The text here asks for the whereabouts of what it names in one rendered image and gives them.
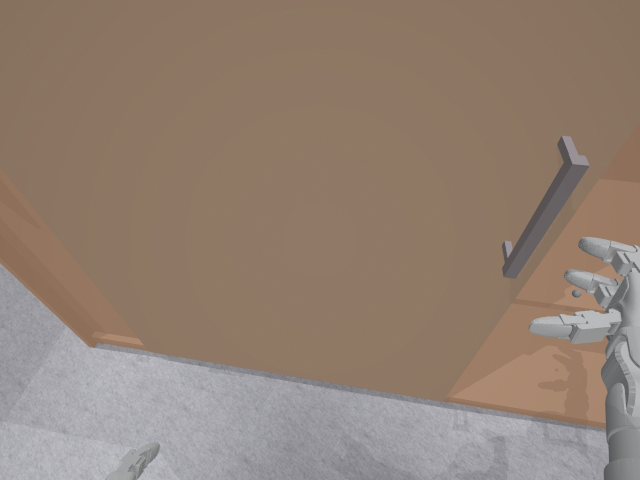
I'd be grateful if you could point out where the left robot hand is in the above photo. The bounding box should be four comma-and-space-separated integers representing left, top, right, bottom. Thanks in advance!
105, 442, 160, 480

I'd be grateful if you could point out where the handle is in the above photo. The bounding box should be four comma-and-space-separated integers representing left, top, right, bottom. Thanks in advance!
502, 136, 590, 279

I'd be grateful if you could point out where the right robot hand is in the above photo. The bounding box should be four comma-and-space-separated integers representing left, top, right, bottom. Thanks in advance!
529, 237, 640, 344

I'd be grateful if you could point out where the wardrobe door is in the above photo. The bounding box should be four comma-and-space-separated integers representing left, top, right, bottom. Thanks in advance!
0, 168, 138, 338
0, 0, 640, 402

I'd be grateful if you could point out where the right robot forearm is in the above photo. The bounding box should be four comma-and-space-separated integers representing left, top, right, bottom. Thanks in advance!
601, 326, 640, 480

